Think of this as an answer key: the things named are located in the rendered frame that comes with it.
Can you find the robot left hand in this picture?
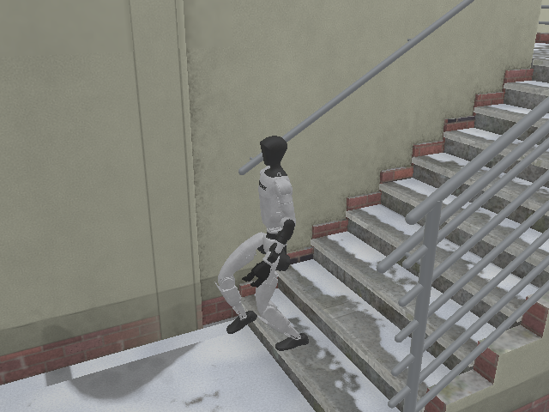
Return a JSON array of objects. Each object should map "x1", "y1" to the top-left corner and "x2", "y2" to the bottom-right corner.
[{"x1": 242, "y1": 261, "x2": 271, "y2": 288}]

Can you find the robot left upper arm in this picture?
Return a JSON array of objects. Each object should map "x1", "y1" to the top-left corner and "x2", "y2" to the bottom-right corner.
[{"x1": 274, "y1": 178, "x2": 296, "y2": 229}]

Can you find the left robot forearm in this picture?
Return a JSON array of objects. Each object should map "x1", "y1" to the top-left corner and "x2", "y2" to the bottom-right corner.
[{"x1": 262, "y1": 219, "x2": 295, "y2": 266}]

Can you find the robot left thigh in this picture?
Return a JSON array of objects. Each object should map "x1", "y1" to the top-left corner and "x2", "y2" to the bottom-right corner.
[{"x1": 256, "y1": 249, "x2": 290, "y2": 319}]

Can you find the robot right shin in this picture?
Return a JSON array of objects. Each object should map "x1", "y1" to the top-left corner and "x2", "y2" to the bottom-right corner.
[{"x1": 215, "y1": 282, "x2": 247, "y2": 320}]

